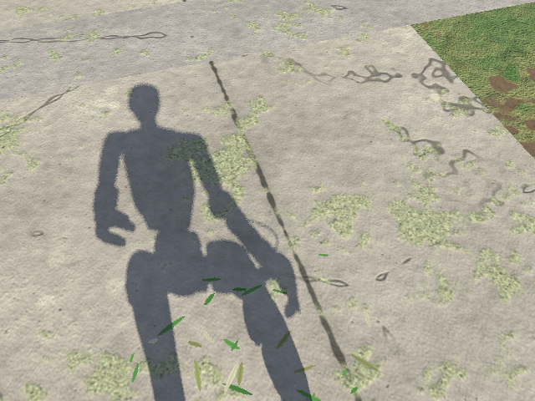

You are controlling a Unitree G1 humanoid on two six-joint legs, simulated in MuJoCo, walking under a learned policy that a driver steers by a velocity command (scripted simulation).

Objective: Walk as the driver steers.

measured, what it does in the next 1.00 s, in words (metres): walks ahead, turning left: right foot, then left foot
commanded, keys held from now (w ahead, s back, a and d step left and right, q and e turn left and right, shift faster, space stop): w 0.16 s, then w+q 0.68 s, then w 0.16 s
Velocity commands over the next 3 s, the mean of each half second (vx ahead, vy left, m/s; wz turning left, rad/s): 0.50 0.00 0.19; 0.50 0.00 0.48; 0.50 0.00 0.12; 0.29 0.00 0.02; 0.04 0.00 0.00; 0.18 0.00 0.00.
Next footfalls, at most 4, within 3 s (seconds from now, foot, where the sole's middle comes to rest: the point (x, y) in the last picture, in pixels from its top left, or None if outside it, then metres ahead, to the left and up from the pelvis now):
0.12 right None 0.25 -0.14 -0.78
0.68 left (211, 386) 0.53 0.12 -0.78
1.18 right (240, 263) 0.88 0.03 -0.78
1.70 left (126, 223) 1.05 0.38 -0.78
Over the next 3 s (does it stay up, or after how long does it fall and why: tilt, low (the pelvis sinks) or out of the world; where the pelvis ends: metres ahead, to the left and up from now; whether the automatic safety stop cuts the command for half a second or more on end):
stays up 1.15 0.26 -0.01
